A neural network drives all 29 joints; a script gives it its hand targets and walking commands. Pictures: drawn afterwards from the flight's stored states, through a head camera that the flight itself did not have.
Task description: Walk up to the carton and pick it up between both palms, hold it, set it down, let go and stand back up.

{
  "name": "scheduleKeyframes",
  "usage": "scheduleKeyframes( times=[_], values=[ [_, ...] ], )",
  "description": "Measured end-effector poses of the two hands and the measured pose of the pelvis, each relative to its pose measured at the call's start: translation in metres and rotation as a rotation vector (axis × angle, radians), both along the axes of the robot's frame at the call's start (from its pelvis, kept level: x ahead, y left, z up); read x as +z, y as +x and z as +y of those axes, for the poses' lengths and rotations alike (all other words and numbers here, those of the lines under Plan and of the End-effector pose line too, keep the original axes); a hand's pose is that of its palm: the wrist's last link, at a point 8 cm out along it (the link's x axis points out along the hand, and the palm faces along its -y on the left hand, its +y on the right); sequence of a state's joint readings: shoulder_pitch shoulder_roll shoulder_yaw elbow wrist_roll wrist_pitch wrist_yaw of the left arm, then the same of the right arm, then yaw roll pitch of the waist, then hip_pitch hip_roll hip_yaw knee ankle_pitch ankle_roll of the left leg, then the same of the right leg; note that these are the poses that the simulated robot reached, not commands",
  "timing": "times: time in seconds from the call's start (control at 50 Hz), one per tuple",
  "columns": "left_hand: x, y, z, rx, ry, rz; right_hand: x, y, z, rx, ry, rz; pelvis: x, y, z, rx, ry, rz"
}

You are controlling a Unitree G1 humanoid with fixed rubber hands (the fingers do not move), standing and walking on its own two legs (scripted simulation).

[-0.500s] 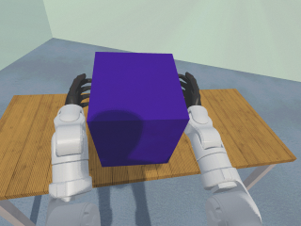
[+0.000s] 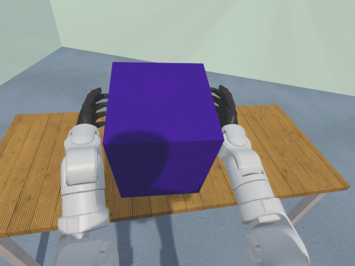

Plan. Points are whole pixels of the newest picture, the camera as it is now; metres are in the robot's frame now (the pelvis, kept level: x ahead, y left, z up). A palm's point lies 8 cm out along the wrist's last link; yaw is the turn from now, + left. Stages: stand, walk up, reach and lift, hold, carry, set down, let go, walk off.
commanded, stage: hold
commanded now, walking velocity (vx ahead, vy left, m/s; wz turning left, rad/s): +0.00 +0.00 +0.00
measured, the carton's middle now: (160, 134) +0.38 +0.01 +0.12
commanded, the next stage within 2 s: set down in 1.06 s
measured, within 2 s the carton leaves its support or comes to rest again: neither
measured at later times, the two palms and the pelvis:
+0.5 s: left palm (87, 126) +0.35 +0.16 +0.18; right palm (225, 122) +0.35 -0.13 +0.18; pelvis +0.00 +0.00 +0.00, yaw +0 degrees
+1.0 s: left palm (87, 126) +0.35 +0.16 +0.18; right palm (225, 123) +0.35 -0.13 +0.18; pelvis +0.00 +0.00 +0.00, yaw +0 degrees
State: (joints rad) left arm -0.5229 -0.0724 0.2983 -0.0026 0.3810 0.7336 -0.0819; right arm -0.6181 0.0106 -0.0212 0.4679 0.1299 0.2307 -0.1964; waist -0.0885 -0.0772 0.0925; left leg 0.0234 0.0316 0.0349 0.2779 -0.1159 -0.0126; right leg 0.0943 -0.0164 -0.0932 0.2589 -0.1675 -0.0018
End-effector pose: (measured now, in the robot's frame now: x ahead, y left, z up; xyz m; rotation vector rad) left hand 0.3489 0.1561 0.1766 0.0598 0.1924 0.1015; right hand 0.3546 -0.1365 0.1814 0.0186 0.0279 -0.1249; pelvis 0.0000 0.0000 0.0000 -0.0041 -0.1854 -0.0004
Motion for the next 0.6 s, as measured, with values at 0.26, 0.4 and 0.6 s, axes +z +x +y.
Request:
scheduleKeyframes(
  times=[0.26,0.4,0.6],
  values=[
    [0.0019,-0.0029,-0.0001,0.0,0.002,-0.004,-0.0011,-0.0033,-0.0002,-0.001,0.0,-0.004,0.0,-0.0042,-0.0003,0.001,-0.001,-0.002],
    [-0.0008,-0.0001,0.0008,-0.001,-0.001,0.014,-0.0027,-0.0007,0.0007,-0.003,-0.013,0.014,0.0002,-0.0061,-0.0003,0.001,0.001,0.001],
    [-0.0001,-0.001,0.0028,-0.003,0.003,0.0,-0.0009,-0.0018,0.0027,-0.003,0.002,-0.001,0.0001,-0.0038,0.002,0.001,-0.001,0.0]
  ],
)
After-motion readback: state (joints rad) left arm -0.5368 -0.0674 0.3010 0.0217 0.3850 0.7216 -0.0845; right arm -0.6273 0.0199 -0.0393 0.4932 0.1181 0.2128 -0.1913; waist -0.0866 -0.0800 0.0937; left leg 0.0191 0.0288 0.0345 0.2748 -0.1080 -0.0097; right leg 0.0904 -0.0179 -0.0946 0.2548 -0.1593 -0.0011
